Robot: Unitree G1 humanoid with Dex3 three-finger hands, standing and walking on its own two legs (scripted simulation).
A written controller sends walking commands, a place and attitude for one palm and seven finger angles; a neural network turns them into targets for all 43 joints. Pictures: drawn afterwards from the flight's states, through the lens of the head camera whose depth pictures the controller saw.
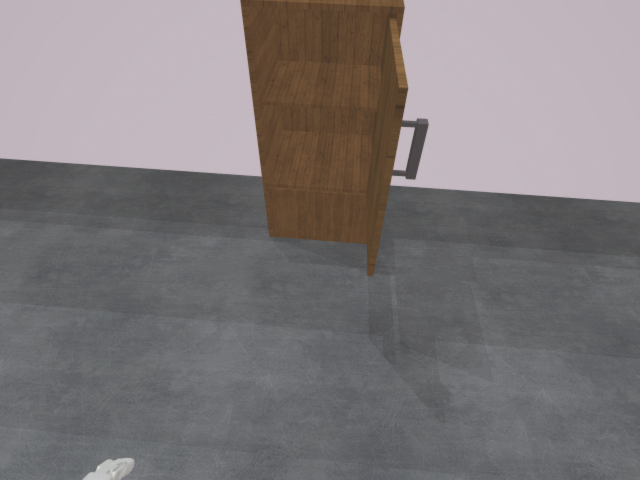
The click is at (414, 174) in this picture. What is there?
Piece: cupboard door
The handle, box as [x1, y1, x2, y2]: [392, 118, 428, 179]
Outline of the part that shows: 427,119 417,118 416,121 402,120 401,126 414,126 415,129 406,170 393,170 392,175 405,175 406,178 415,178 428,125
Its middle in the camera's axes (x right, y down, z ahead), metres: +0.20 -0.20 +0.89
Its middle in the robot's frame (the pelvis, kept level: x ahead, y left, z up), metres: +0.81 -0.16 -0.03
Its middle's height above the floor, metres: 0.73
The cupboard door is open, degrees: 91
